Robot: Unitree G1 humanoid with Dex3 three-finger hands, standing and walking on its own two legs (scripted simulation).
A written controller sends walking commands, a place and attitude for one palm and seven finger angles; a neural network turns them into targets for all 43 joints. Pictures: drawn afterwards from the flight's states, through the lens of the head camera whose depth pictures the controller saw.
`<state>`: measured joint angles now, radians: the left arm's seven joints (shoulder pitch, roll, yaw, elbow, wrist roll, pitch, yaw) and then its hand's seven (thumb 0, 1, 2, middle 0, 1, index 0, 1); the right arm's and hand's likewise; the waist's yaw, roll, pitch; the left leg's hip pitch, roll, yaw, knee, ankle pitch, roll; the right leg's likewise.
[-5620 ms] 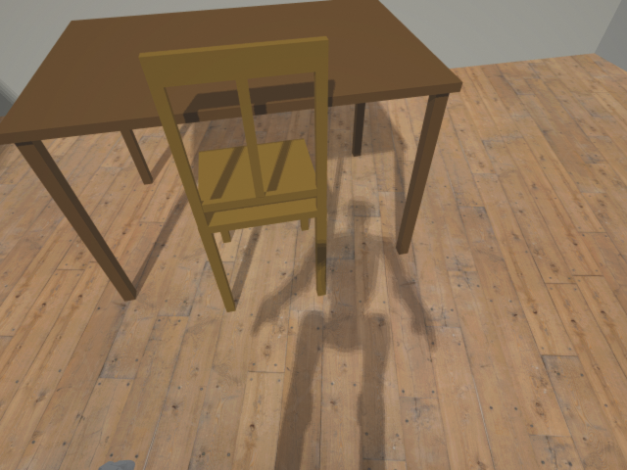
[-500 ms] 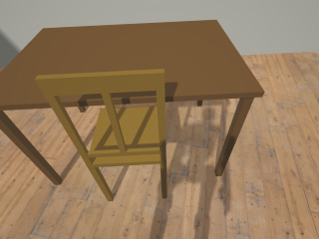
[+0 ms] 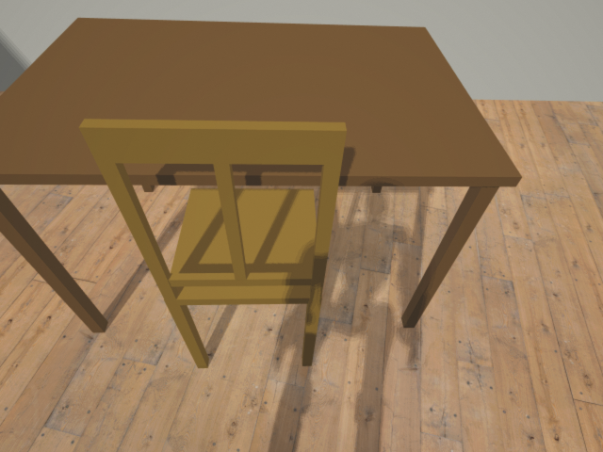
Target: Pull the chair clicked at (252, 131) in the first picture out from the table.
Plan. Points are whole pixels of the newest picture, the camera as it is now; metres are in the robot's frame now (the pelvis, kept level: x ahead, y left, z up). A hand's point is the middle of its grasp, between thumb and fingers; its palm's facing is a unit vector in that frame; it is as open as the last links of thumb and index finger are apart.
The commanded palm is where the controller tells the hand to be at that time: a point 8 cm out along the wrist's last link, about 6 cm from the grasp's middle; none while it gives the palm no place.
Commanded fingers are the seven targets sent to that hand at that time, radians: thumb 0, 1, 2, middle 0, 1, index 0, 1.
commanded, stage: come to a stop and stand still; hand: left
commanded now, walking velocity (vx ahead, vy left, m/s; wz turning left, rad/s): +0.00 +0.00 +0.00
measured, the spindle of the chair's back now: (233, 228) +0.51 +0.17 -0.06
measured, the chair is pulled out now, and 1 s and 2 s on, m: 0.00 0.00 0.00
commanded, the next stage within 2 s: look again from close up in 0.02 s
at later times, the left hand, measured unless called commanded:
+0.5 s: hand out of the picture -0.01 +0.17 -0.18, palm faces +0.00 -0.98 -0.22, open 7.4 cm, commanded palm none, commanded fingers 0.00 0.90 0.90 -0.20 -0.30 -0.20 -0.30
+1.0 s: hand out of the picture -0.03 +0.14 -0.18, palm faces +0.02 -0.98 -0.17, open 7.4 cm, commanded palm none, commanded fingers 0.00 0.90 0.90 -0.20 -0.30 -0.20 -0.30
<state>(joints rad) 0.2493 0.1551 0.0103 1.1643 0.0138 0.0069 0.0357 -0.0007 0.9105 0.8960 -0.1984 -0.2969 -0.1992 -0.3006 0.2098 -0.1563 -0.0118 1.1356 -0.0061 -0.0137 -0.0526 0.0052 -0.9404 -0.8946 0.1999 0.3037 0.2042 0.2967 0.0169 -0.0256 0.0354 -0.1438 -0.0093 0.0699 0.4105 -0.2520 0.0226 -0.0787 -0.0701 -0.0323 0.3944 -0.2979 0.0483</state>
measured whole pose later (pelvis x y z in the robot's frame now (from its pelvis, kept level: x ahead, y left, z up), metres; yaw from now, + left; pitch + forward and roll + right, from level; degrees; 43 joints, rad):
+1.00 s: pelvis -0.02 -0.02 +0.00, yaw +0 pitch -1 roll +0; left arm 0.30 0.14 -0.02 1.12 0.01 -0.01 0.03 0.00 0.91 0.90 -0.20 -0.30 -0.20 -0.30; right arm 0.24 -0.16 0.01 1.14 0.00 -0.01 -0.02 0.01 -0.92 -0.89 0.20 0.30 0.20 0.30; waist 0.01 -0.01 0.04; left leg -0.19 0.03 0.06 0.45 -0.24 -0.01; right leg -0.14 -0.04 -0.04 0.46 -0.30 0.01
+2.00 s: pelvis +0.07 -0.05 -0.01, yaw +4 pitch -1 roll +2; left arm 0.24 0.17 0.01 1.04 0.02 0.03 0.04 0.00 0.91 0.90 -0.20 -0.30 -0.20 -0.30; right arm 0.14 -0.14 -0.02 1.03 -0.01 0.00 -0.03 0.00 -0.91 -0.89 0.20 0.30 0.20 0.30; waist 0.05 -0.03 0.06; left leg -0.24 -0.03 0.11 0.49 -0.23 0.05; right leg -0.23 -0.05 -0.04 0.57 -0.30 0.00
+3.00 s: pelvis +0.08 -0.04 +0.00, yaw +4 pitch -1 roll +0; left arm 0.30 0.15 -0.02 1.10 0.01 -0.01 0.04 0.00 0.91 0.90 -0.20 -0.30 -0.20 -0.30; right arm 0.25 -0.16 0.01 1.12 -0.01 -0.03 -0.02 0.01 -0.92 -0.89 0.20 0.30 0.20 0.30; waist 0.01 -0.01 0.03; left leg -0.18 -0.01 0.11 0.43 -0.23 0.05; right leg -0.15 -0.03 -0.04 0.45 -0.28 0.01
